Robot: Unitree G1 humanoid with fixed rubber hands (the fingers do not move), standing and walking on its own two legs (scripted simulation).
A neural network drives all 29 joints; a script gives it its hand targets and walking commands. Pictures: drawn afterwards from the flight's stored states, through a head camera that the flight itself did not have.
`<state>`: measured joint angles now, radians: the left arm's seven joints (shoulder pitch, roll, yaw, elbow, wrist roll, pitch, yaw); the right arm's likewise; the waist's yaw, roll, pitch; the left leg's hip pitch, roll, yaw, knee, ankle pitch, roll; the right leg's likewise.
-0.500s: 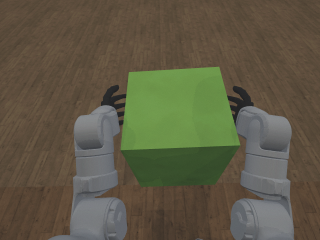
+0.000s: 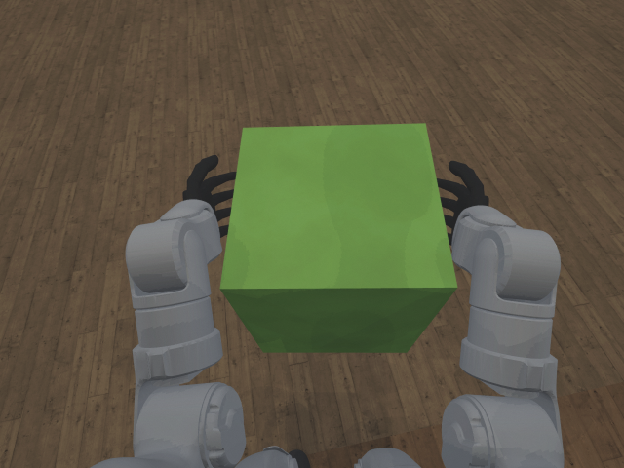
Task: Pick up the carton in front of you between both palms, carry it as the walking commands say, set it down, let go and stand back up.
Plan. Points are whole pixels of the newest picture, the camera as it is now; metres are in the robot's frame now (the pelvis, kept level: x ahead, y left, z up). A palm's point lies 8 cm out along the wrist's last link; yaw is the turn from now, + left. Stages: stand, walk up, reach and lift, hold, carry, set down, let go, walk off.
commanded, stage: carry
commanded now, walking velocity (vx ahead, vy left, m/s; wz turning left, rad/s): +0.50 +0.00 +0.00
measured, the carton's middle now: (334, 252) +0.36 -0.03 +0.06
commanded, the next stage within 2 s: none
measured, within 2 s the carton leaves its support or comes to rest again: neither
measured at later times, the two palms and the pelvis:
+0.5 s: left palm (224, 74) +0.64 +0.12 +0.15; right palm (412, 58) +0.67 -0.18 +0.14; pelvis +0.31 -0.06 +0.03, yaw +4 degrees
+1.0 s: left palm (226, 20) +0.90 +0.14 +0.12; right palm (374, 14) +0.89 -0.16 +0.12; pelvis +0.64 -0.01 +0.04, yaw +0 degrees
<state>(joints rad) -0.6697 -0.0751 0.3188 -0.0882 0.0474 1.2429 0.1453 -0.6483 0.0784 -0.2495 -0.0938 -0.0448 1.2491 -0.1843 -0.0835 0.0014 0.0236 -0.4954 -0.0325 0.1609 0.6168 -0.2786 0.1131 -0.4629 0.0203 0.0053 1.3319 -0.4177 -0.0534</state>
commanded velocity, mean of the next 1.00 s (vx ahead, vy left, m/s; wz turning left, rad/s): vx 0.50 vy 0.00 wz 0.00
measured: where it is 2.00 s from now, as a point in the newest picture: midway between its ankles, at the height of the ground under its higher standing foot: (315, 193)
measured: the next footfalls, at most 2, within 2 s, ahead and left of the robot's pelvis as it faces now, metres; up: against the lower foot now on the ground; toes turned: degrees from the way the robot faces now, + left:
right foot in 0.34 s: +0.40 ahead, -0.13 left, +0.01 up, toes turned -5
left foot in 0.84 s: +0.71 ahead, +0.07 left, +0.01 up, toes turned +11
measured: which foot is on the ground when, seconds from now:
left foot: down 0.00-0.38, up 0.40-0.82, down 0.84-1.00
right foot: up 0.00-0.32, down 0.34-0.86, up 0.88-1.00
